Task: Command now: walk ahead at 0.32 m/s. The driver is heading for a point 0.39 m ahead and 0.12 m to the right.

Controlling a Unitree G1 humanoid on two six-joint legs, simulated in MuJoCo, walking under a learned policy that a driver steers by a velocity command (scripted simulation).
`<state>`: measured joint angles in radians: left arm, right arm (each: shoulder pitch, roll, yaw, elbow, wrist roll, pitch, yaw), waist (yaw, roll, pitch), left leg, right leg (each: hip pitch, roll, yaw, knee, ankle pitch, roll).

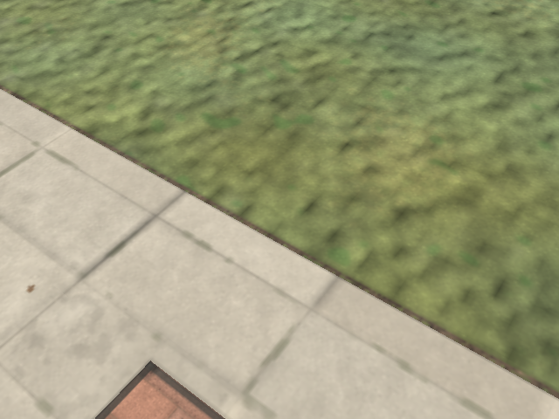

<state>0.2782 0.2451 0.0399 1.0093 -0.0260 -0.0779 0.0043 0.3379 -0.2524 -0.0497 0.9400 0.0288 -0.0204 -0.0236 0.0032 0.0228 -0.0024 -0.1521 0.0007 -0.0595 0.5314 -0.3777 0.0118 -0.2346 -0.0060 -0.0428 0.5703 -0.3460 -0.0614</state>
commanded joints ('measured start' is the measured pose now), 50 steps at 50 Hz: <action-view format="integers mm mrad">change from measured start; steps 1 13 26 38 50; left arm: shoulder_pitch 323 215 332 19 -122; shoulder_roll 231 119 74 69 102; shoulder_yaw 61 -3 -5 15 23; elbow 62 1 8 -113 -97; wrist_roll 11 31 14 28 31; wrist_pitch -25 -7 -9 74 51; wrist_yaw -14 11 4 38 22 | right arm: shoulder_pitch -202 -393 26 -246 -116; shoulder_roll -40 -14 -179 -145 -97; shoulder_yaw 1 2 -45 -5 23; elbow -140 -179 -74 1 77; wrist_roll -12 -6 -36 -49 -39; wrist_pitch -36 -69 -73 -69 1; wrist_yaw -1 48 55 33 -7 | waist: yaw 145 79 -115 37 -28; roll -311 -105 132 60 -99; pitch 17 126 -431 -104 -10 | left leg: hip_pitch -506 -547 559 -167 -75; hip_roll -64 61 403 199 25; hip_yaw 72 100 -568 8 71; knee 319 196 -118 -301 -147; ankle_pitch -75 354 743 660 193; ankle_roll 3 -13 368 229 17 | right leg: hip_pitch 408 234 -293 3 33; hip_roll -290 -177 79 -75 -73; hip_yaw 527 140 236 84 121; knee -348 -467 816 147 -156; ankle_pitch -100 445 -291 159 324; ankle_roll -132 -100 72 105 34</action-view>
